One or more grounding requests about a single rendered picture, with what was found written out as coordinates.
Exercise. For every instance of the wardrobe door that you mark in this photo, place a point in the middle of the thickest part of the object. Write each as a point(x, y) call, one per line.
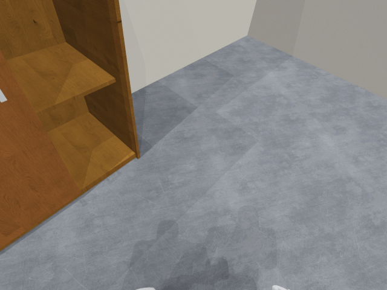
point(34, 181)

